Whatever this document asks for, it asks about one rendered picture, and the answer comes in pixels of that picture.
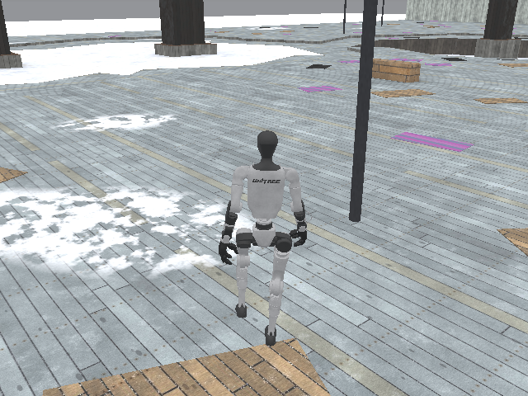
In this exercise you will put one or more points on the left robot upper arm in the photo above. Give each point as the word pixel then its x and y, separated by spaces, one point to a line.
pixel 239 175

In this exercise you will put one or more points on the robot torso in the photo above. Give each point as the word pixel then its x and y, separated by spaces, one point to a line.
pixel 265 191

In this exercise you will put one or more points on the robot left forearm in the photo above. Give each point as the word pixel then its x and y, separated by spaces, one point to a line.
pixel 229 223

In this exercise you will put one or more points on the robot left hand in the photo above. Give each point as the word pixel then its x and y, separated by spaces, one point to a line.
pixel 223 253

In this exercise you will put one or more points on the robot right hand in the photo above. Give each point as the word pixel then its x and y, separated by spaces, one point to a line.
pixel 303 235

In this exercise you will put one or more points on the right robot upper arm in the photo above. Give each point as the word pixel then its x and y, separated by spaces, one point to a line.
pixel 292 176

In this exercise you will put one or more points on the robot right forearm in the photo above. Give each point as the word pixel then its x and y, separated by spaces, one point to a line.
pixel 300 219

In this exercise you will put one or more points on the robot left foot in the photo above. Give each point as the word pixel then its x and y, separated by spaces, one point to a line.
pixel 241 312

